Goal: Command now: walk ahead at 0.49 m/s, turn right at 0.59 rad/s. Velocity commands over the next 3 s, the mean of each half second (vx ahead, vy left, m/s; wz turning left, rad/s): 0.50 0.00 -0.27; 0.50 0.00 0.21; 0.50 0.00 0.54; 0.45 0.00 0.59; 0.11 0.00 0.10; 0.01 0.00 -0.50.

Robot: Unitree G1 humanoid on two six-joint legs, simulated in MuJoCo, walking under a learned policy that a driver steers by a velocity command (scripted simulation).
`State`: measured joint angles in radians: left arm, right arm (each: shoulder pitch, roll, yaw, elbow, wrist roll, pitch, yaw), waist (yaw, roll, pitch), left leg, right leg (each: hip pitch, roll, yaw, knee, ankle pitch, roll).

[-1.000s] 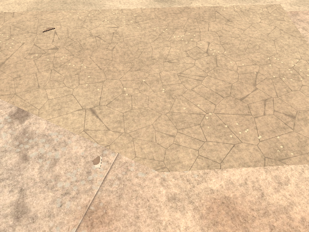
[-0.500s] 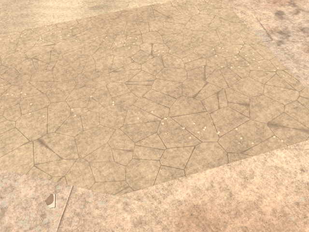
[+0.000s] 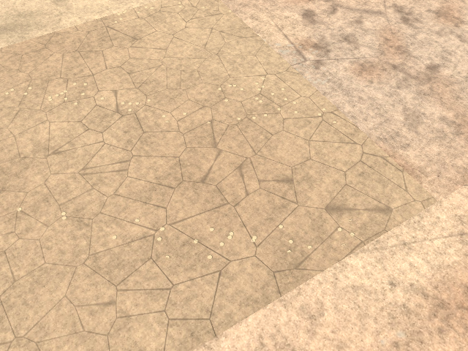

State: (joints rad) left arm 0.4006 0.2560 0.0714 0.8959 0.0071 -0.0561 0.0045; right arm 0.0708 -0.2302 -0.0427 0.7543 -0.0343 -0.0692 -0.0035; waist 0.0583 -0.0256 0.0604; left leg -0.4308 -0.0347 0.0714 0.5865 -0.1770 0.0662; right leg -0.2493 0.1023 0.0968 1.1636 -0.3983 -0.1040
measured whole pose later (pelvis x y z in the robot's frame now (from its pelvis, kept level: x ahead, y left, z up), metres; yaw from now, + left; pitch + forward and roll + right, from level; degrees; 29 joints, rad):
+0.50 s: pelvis +0.25 -0.06 -0.01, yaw -8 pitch +1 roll +0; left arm -0.01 0.22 0.03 0.79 0.05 -0.05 -0.05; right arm 0.47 -0.24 -0.04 0.97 -0.03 -0.07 -0.01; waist -0.12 0.05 0.06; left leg 0.05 0.07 0.14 0.50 -0.48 -0.01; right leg -0.47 -0.02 -0.05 0.68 -0.01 -0.08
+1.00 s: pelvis +0.56 -0.12 -0.12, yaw +1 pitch -3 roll +3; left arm 0.15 0.23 0.04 0.91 0.02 -0.12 0.00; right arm 0.39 -0.23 -0.07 0.95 -0.05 -0.08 -0.01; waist -0.05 -0.03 0.09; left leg -0.37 -0.09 -0.01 0.69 0.05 -0.07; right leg -0.34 -0.02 0.07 0.86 -0.44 -0.06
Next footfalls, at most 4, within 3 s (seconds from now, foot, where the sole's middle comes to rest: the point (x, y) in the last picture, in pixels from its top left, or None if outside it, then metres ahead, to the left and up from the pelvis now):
0.46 right None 0.34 -0.18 -0.77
0.92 left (259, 298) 0.65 -0.02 -0.87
1.00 right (331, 309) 0.62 -0.25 -0.86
1.36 left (252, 235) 0.92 0.00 -0.94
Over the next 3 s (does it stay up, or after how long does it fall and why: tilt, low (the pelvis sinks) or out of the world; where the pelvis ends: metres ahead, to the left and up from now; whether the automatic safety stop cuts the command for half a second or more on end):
stays up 1.16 0.01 -0.16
